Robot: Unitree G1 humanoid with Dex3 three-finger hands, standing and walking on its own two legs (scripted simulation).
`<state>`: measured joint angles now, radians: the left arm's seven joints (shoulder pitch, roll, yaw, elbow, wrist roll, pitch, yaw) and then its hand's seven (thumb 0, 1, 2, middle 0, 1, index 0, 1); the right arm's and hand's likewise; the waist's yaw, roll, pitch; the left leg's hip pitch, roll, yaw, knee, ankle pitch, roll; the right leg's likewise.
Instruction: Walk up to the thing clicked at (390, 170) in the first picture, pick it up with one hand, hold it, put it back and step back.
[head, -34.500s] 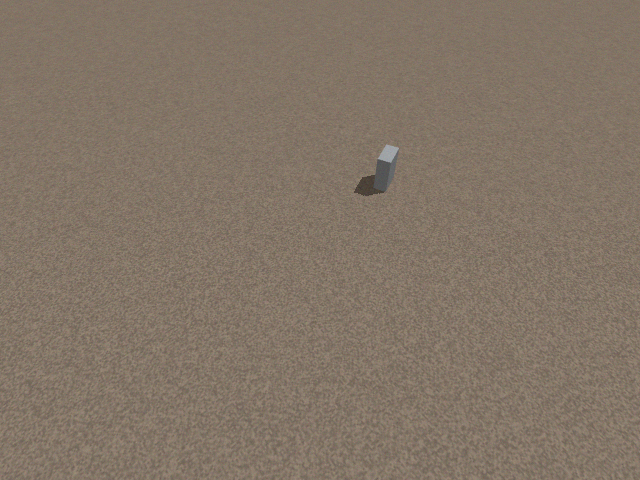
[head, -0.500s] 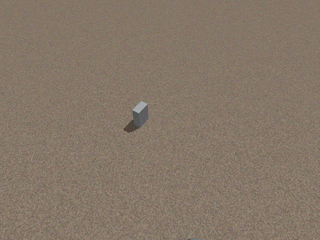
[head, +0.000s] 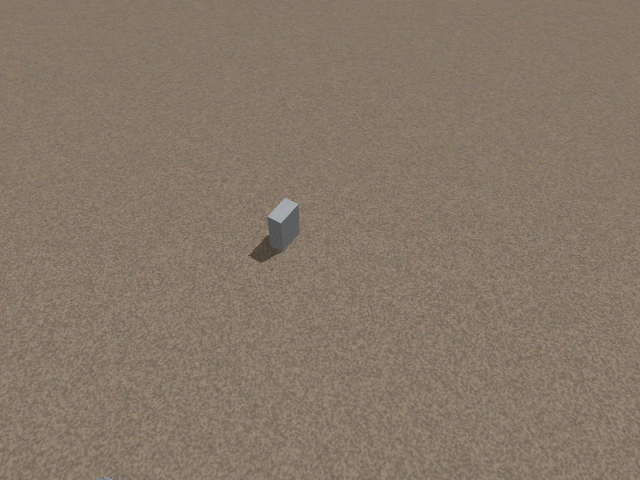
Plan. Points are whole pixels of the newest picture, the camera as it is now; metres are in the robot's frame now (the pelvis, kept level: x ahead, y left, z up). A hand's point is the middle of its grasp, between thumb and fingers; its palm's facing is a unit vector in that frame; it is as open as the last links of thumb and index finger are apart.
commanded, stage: step back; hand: left
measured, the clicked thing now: (284, 225) +1.04 +0.14 -0.68
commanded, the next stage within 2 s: stand in 0.22 s
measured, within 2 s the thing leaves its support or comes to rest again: neither
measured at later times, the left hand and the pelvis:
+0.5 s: hand out of the picture +0.11 +0.23 -0.14, palm faces -0.01 -0.95 -0.32, open 7.3 cm; pelvis +0.00 -0.01 +0.02, yaw +0 degrees
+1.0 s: hand out of the picture +0.03 +0.24 -0.14, palm faces -0.02 -0.94 -0.34, open 7.4 cm; pelvis -0.03 -0.02 +0.02, yaw +0 degrees
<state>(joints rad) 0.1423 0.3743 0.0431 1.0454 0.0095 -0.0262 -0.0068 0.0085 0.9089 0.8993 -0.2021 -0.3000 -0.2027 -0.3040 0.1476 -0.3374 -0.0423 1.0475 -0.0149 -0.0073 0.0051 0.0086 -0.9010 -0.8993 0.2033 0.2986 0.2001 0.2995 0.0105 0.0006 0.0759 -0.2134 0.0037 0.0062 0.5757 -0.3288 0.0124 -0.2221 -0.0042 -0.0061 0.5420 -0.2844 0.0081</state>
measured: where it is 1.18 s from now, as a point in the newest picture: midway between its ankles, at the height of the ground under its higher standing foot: outside the picture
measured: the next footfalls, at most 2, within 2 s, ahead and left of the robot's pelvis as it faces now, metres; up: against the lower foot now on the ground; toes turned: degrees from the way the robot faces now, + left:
none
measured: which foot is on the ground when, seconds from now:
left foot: down 0.00-1.00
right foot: down 0.00-1.00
